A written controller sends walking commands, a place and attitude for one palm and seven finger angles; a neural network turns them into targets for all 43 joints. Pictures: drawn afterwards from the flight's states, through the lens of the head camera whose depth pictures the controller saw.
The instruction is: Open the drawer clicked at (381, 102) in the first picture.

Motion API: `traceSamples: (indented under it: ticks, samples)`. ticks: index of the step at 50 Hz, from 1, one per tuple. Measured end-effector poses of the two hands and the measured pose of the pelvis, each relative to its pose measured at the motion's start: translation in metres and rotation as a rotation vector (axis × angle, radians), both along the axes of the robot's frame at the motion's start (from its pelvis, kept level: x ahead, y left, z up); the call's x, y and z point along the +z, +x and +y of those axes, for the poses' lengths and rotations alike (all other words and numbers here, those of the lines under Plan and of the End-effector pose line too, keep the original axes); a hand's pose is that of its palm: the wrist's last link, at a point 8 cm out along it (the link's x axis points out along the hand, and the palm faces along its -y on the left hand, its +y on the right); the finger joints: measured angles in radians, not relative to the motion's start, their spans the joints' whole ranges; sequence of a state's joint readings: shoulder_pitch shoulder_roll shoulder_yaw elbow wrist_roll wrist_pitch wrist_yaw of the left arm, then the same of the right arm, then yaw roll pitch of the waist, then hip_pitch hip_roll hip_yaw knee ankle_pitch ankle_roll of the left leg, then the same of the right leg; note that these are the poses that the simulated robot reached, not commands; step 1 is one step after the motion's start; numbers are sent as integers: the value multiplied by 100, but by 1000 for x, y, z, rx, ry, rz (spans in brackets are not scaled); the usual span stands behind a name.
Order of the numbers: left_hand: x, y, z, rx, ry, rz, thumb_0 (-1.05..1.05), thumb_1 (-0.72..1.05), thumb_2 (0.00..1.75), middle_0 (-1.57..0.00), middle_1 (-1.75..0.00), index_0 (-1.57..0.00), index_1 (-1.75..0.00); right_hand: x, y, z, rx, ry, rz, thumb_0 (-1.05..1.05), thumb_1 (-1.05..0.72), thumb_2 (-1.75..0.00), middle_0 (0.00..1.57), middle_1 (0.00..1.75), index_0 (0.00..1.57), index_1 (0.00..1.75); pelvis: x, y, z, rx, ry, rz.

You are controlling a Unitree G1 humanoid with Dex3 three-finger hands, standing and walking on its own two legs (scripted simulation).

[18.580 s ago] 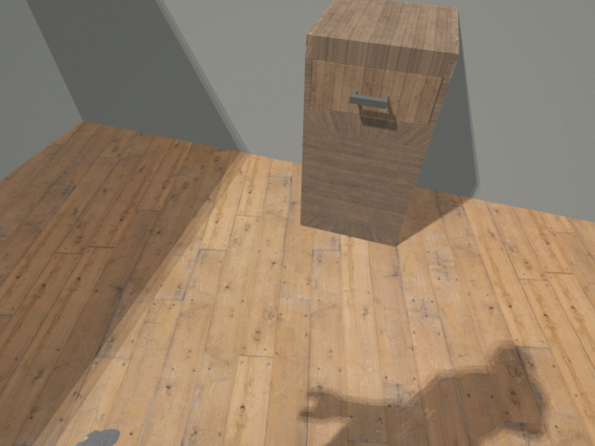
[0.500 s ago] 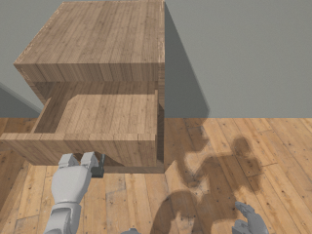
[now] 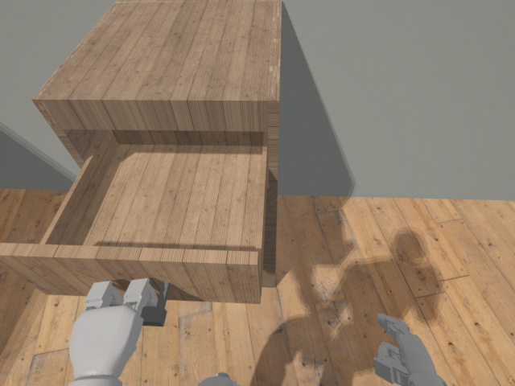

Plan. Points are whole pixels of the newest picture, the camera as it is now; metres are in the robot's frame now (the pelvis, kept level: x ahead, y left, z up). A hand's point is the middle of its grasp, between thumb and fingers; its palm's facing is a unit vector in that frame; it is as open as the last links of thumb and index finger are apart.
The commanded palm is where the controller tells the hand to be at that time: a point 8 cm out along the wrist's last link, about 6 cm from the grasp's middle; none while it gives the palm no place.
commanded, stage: pull the drawer open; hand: left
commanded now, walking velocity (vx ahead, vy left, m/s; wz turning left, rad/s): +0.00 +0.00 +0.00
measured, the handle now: (129, 301) +0.25 +0.22 +0.00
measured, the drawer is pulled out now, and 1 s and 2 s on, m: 0.27 0.30 0.30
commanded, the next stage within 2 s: open the thumb to release the handle in 0.42 s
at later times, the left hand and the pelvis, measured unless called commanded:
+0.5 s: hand (119, 366) +0.16 +0.22 -0.02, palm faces -0.04 -0.10 -0.99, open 5.7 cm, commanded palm +0.14 +0.22 +0.03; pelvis -0.01 -0.01 -0.01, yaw +0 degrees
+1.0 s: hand (119, 364) +0.16 +0.21 -0.02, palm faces +0.00 -0.08 -1.00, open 11.8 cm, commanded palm +0.14 +0.22 +0.03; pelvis -0.02 -0.02 -0.01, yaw +2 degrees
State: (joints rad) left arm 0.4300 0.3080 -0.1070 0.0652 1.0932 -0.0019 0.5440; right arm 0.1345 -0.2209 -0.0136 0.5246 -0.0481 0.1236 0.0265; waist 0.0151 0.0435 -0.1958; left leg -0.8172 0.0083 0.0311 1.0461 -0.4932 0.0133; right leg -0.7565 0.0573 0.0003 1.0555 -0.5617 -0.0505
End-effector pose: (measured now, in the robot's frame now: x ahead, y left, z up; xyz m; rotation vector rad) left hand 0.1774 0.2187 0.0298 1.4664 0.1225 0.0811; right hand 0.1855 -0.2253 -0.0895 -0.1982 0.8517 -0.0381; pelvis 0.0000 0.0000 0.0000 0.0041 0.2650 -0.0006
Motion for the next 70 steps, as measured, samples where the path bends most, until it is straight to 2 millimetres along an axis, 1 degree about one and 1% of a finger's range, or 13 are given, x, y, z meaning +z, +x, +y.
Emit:
traceSamples:
  ticks: [13, 26, 33, 36, 39, 50, 54, 60, 65, 70]
  samples:
    - [1, -30, -1, 3, 7, 19, 3, 71, 76, -30, -133, -42, -135, -7, 6, -2, 41, 5, -20, 1, -90, -90, 20, 30, 20, 30, -8, -4, -6, 4, 5, 9]
    - [3, -34, -1, 3, 6, 24, 3, 70, 74, -29, -133, -42, -135, -15, 2, -6, 46, 17, -19, 1, -90, -90, 20, 30, 20, 30, -15, -5, -11, 2, 14, 25]
    - [1, -33, 0, -8, 32, -20, 1, 67, 77, -34, -133, -41, -134, -28, -2, -12, 54, -15, 17, 1, -90, -90, 20, 30, 20, 30, -20, -11, -13, 22, 9, 35]
    - [1, -32, -1, 12, 26, -30, 0, 59, 75, -36, -132, -40, -133, -31, -4, -12, 45, -11, 24, 1, -91, -90, 20, 30, 20, 30, -20, -13, -14, 25, 8, 32]
    - [2, -31, -2, 26, 26, -32, 0, 46, 70, -37, -131, -39, -131, -30, -7, -12, 37, -4, 26, 1, -91, -90, 20, 30, 20, 30, -18, -15, -15, 26, 10, 26]
    - [4, -34, -4, 46, 23, -13, 0, -18, 44, -34, -123, -34, -124, -17, -15, -15, 26, -4, 3, 1, -90, -90, 20, 30, 20, 30, -10, -20, -20, 29, 11, -3]
    - [3, -35, -3, 34, 24, -14, 0, -34, 37, -33, -122, -33, -122, -14, -15, -18, 25, -19, -1, 1, -90, -90, 20, 30, 20, 30, -9, -22, -20, 31, 8, -8]
    - [3, -35, -3, 30, 18, -20, 0, -45, 32, -33, -122, -32, -121, -14, -16, -20, 21, -25, -4, 1, -90, -90, 20, 30, 20, 30, -10, -24, -19, 33, 4, -7]
    - [0, -34, -2, 24, 21, -25, 0, -48, 30, -33, -122, -32, -121, -17, -17, -17, 21, -25, 4, 1, -90, -90, 20, 30, 20, 30, -11, -24, -17, 34, 3, -4]
    - [-1, -28, -2, 21, 24, -36, -1, -49, 30, -34, -123, -32, -121, -20, -18, -12, 22, -22, 17, 1, -90, -90, 20, 30, 20, 30, -11, -25, -15, 37, 0, -1]
